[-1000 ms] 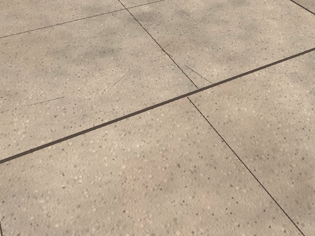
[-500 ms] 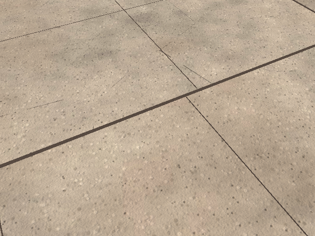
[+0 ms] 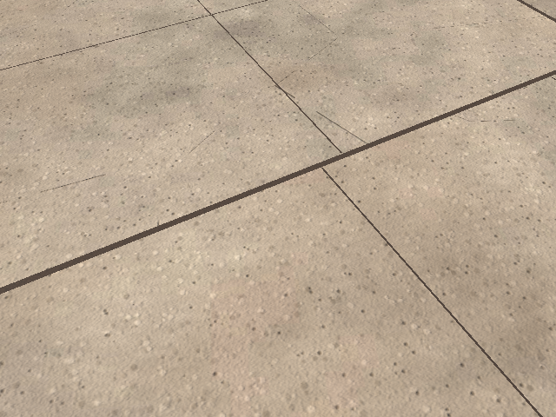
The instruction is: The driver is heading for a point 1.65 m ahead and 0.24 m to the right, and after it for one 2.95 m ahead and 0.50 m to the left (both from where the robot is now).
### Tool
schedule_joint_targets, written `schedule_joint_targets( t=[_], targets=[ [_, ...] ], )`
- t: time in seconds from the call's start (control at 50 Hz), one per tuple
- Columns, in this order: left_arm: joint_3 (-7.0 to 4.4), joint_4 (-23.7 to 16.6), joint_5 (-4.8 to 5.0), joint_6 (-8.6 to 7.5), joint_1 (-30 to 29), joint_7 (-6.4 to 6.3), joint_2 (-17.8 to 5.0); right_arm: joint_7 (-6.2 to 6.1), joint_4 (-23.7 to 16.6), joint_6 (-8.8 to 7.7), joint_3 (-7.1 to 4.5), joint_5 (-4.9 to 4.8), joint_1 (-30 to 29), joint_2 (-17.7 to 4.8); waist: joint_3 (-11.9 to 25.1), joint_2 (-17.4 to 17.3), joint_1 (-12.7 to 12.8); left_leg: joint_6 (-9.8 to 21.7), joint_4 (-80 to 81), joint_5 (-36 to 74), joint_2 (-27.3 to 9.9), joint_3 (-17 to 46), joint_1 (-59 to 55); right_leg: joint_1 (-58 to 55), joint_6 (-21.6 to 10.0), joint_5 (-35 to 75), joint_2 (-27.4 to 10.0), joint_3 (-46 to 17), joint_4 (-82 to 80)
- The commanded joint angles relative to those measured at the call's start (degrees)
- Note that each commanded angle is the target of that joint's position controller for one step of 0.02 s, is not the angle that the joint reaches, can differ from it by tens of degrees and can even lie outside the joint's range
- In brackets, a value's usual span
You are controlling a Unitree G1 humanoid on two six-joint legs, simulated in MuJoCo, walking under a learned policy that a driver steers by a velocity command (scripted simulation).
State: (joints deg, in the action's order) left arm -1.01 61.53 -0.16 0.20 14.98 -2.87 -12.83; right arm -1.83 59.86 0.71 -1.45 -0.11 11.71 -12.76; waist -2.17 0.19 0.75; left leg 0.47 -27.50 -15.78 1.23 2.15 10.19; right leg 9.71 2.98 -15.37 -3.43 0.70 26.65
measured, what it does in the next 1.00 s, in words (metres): walks ahead: left foot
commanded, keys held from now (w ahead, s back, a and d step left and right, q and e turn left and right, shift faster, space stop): no key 0.04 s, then w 0.96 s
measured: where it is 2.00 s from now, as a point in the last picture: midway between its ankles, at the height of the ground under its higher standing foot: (309, 260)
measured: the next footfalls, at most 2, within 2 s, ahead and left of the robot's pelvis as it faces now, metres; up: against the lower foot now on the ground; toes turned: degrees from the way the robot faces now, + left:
left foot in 0.72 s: +0.42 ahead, +0.09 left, +0.00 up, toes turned +1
right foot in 1.26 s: +0.73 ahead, -0.16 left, +0.00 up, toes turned -4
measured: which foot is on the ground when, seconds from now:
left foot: down 0.00-0.28, up 0.30-0.70, down 0.72-1.00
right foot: down 0.00-0.72, up 0.74-1.00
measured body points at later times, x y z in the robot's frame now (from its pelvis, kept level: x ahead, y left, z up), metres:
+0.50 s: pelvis +0.11 -0.04 +0.01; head +0.12 -0.06 +0.46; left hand +0.01 +0.19 -0.13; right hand +0.23 -0.30 -0.13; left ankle +0.16 +0.11 -0.67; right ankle +0.00 -0.13 -0.74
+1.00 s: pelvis +0.39 +0.00 +0.01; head +0.40 +0.00 +0.46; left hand +0.53 +0.27 -0.11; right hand +0.39 -0.26 -0.14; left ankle +0.38 +0.08 -0.74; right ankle +0.48 -0.17 -0.66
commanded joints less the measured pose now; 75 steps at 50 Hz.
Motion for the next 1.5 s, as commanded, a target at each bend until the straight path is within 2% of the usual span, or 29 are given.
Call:
schedule_joint_targets(
  t=[0.02,0.08,0.14,0.2,0.24,0.28,0.3,0.32,0.36,0.44,0.54,0.64,0.68,0.72,0.74,0.76,0.8,0.82,0.88,1.0,1.18,1.22,1.26,1.28,1.3,1.32,1.36,1.4,1.5],
  targets=[
    [-0.88,-0.78,0.01,-0.35,3.16,-0.21,-5.83,-0.19,-0.98,-0.39,-0.93,-0.03,1.21,-6.04,-0.41,-0.23,-0.10,1.14,4.93,11.04,-1.77,1.21,0.92,1.34,-0.54,7.17,0.76,1.07,-3.69],
    [-0.78,0.19,0.43,-0.19,4.81,-0.39,-4.94,-0.42,0.10,-0.11,-1.04,-0.42,2.57,-6.18,0.12,-1.08,-0.40,2.12,5.52,-6.71,-0.65,0.65,1.57,2.20,-1.32,-5.87,2.96,3.35,-1.59],
    [-0.76,-1.69,0.70,-1.08,2.74,-0.49,-4.42,-0.36,-0.39,-0.73,-1.86,-1.03,3.91,-8.39,-6.37,-4.75,-1.62,6.22,9.78,-30.49,-5.26,7.99,7.38,10.84,-3.47,-18.97,3.96,3.81,4.73],
    [-0.32,-3.11,1.22,-3.68,1.87,0.95,-1.97,0.19,0.18,-2.54,-3.02,-1.64,7.66,-11.15,-6.84,-11.47,-2.55,12.68,16.81,-34.23,-15.91,24.33,6.71,14.38,-5.25,-11.42,3.03,2.47,17.06],
    [-0.42,-2.77,1.90,-5.03,4.82,1.92,-1.67,0.42,-1.75,-3.18,-2.68,-1.91,2.43,-9.98,-7.56,-10.38,1.08,11.93,15.67,-29.42,-15.61,22.27,10.81,8.76,-8.04,-12.13,2.00,1.44,10.96],
    [-1.43,1.24,1.27,-5.51,15.45,2.11,-3.59,0.68,-4.42,-3.39,-1.86,-2.04,-4.74,-6.98,-6.08,-3.15,6.21,6.32,2.48,-15.90,-7.06,9.04,20.81,-9.65,-8.96,-4.97,0.83,-2.51,-3.12],
    [-3.10,2.71,1.10,-5.67,22.96,2.17,-9.68,0.87,-5.93,-4.19,-0.82,-1.46,-6.06,-2.88,-2.30,12.29,7.82,1.74,-17.85,-9.53,0.43,-2.65,28.02,-17.14,-12.76,-12.62,-10.37,-21.23,-12.63],
    [-3.59,2.83,0.49,-6.34,25.37,3.04,-13.28,0.72,-7.88,-5.40,-1.21,-1.74,-6.90,-4.20,-2.41,17.94,7.36,1.48,-30.11,-16.49,1.87,-0.95,35.63,-17.75,-18.66,-14.77,-19.96,-40.65,-18.59],
    [-1.80,0.11,0.32,-7.30,17.19,3.18,-6.76,1.61,-6.12,-6.61,-1.56,-2.64,-3.58,-5.47,-6.31,6.75,2.65,3.56,-40.31,-7.44,-3.99,2.46,40.41,-16.28,-16.58,-9.55,-17.16,-31.34,-17.37],
    [-0.45,-0.59,0.05,-5.96,16.97,3.29,-3.02,2.89,-6.13,-7.11,-2.36,-1.39,-6.10,-4.95,-4.11,6.05,2.35,3.11,-32.85,3.94,-6.92,-1.97,37.36,-16.73,-11.71,16.29,-9.73,-12.32,-17.61],
    [-0.90,-1.98,-0.24,-5.01,17.36,1.58,-6.56,3.70,-11.14,-6.42,-0.51,-1.43,-18.16,-0.95,-6.13,5.24,3.90,0.47,-12.68,13.79,-3.68,-6.15,28.60,-7.76,-12.16,19.44,-7.10,-5.25,-21.15],
    [-2.15,-1.20,1.04,-5.14,17.96,1.39,-8.02,4.58,-14.30,-6.57,-0.75,-1.88,-22.11,-4.28,-7.08,6.27,2.03,3.24,-3.64,15.73,-2.77,-5.12,23.79,-12.43,-11.69,26.12,-10.75,-3.78,-20.11],
    [-2.82,-1.75,0.73,-4.60,16.23,1.40,-9.35,4.56,-13.58,-6.82,-2.11,-1.74,-16.97,-7.15,-1.78,7.93,-1.82,5.27,-3.52,13.36,-0.24,-6.24,15.53,-16.09,-10.35,46.02,-11.50,-2.50,-12.23],
    [-2.77,-2.95,0.07,-3.68,14.08,1.52,-9.27,3.71,-8.38,-6.36,-4.69,-2.06,0.66,-11.41,8.91,8.10,-10.34,8.43,-3.65,13.18,0.56,-5.82,-7.76,-9.34,-7.64,54.02,-8.28,-0.13,8.58],
    [-1.75,-4.50,-1.09,-3.85,14.56,1.72,-6.60,2.96,-6.33,-5.84,-5.78,-1.16,10.91,-15.82,17.04,-0.65,-12.31,12.20,-4.29,7.96,-12.10,10.15,-25.31,5.16,-6.21,30.65,-3.75,1.23,27.85],
    [0.49,-4.26,0.21,-5.15,22.24,2.55,2.88,3.67,-5.31,-5.92,-5.45,-0.28,12.82,-16.49,25.92,-16.19,-6.64,21.75,6.80,-6.89,-24.63,40.10,-37.67,22.84,-3.61,-16.01,7.25,-4.40,46.71],
    [-1.94,-7.21,3.50,-7.73,9.73,2.67,-6.46,3.79,-6.40,-6.71,-3.33,-1.06,2.67,-8.64,8.99,-7.97,-6.16,15.96,13.24,-4.69,-19.94,30.41,-21.70,31.55,-6.38,-10.74,1.71,-7.66,52.89],
    [-2.13,-7.61,3.15,-8.06,7.05,2.14,-6.76,4.00,-7.39,-7.22,-2.82,-0.76,-2.09,-7.34,5.62,-1.72,-3.88,14.63,14.54,4.26,-18.17,23.21,-12.42,28.21,-6.55,-5.28,-1.47,-6.68,50.17],
    [-2.97,-7.48,1.81,-6.20,8.76,1.63,-4.18,4.36,-6.26,-7.81,-1.87,0.41,-3.80,-4.35,3.27,-3.23,0.79,13.49,18.67,11.24,-13.46,11.91,0.07,20.20,-6.22,-0.69,-5.18,-5.97,43.44],
    [-3.31,-12.89,0.55,-5.21,-4.23,1.72,-4.62,1.97,-3.91,-7.50,-2.34,0.09,2.42,-8.68,-2.06,-2.16,-0.83,13.75,22.88,14.22,-12.38,5.73,1.50,29.14,-2.96,12.21,-6.49,-3.66,25.03],
    [-2.26,-18.24,1.47,-6.22,-19.03,4.60,-4.91,1.21,-0.85,-5.47,-3.00,-1.18,11.91,-10.84,-3.07,-2.78,-4.64,10.40,16.90,18.74,-15.55,2.81,-12.77,27.51,-5.12,15.61,-1.71,-1.06,3.71],
    [-3.06,-17.80,1.54,-6.49,-15.09,4.93,-7.01,1.10,-1.20,-4.80,-3.38,-1.05,10.45,-11.77,-0.34,-4.33,-1.57,9.01,11.57,30.01,-16.02,2.27,-14.91,20.82,-6.89,11.47,0.28,0.32,2.36],
    [-5.66,-12.79,1.30,-6.46,2.38,4.42,-12.06,1.16,-2.39,-4.20,-2.56,-0.33,8.83,-9.92,10.88,-3.27,6.54,6.02,-9.38,38.51,-10.77,-2.02,-7.62,-4.02,-10.53,12.53,0.93,0.46,2.67],
    [-7.05,-11.12,-0.07,-6.25,11.03,4.09,-18.13,1.56,-3.67,-4.87,-0.78,0.39,14.65,-4.22,20.96,8.17,5.75,2.40,-32.24,17.46,-3.53,-5.07,13.15,-27.67,-18.20,8.68,-14.07,-21.63,2.34],
    [-6.38,-10.32,0.39,-6.01,12.58,4.43,-15.97,2.01,-2.72,-6.34,0.05,-0.52,16.29,-2.31,26.38,15.78,5.35,1.25,-44.93,-15.94,2.74,0.81,25.82,-34.83,-23.33,0.22,-20.54,-43.52,-8.45],
    [-4.94,-11.02,0.75,-6.15,8.29,4.49,-11.80,2.32,-3.70,-7.52,-1.56,-2.04,11.28,-8.68,18.60,10.88,5.32,2.63,-50.16,-14.86,-1.25,4.75,31.78,-29.01,-20.13,-3.48,-18.40,-38.35,-9.87],
    [-3.66,-12.98,0.16,-6.33,-1.16,4.47,-8.07,1.95,-5.42,-8.07,-1.96,-2.30,4.03,-9.25,7.03,3.26,2.28,3.39,-45.57,-5.01,-6.89,1.99,30.44,-11.50,-16.92,5.76,-13.95,-22.67,-12.84],
    [-3.03,-12.85,-0.47,-6.72,-3.82,4.85,-5.93,1.53,-4.91,-6.55,-2.42,-1.17,5.15,-7.46,4.24,3.76,-0.96,3.00,-39.60,-0.28,-9.52,2.25,23.90,-2.60,-15.43,11.00,-10.45,-15.47,-16.31],
    [-3.70,-10.21,-0.16,-6.94,1.04,3.79,-8.61,1.17,-6.97,-4.91,-2.64,-0.28,-0.04,-5.87,0.75,2.42,-1.20,0.70,-27.77,8.88,-10.23,1.20,29.03,-1.44,-16.61,18.08,-9.42,-9.25,-20.22]
  ],
)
